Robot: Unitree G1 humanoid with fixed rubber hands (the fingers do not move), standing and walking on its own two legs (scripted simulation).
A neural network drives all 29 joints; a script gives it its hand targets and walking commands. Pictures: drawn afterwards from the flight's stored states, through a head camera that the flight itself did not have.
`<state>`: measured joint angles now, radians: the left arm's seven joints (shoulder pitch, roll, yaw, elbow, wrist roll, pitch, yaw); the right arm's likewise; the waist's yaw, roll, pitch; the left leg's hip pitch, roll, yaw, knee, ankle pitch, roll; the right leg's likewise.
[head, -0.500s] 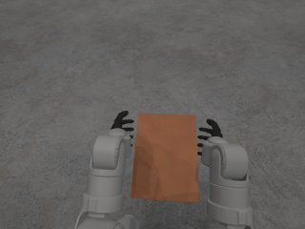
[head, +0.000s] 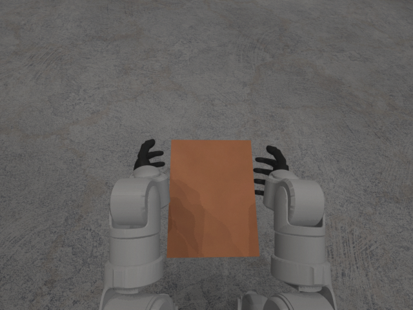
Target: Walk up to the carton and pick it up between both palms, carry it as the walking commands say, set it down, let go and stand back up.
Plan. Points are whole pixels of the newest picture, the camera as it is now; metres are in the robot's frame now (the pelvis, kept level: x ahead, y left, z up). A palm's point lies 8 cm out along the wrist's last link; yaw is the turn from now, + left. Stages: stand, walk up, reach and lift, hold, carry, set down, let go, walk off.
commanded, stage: carry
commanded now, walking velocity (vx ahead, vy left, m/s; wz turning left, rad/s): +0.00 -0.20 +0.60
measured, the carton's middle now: (209, 201) +0.34 +0.02 -0.04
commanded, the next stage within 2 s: none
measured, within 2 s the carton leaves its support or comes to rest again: neither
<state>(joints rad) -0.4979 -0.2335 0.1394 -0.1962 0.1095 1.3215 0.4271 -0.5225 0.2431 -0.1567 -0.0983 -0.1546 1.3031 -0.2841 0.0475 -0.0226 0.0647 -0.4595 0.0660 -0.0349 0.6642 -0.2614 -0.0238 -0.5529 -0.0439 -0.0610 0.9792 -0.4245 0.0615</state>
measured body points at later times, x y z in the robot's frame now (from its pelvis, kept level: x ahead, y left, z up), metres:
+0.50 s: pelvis -0.05 -0.09 -0.01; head -0.03 -0.07 +0.44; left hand +0.22 +0.12 +0.06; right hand +0.29 -0.11 +0.09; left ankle -0.07 +0.00 -0.72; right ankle -0.01 -0.18 -0.70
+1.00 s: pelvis -0.07 -0.21 +0.00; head -0.03 -0.22 +0.45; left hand +0.16 +0.05 +0.08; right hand +0.26 -0.16 +0.08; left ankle -0.14 -0.13 -0.68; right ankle +0.01 -0.28 -0.72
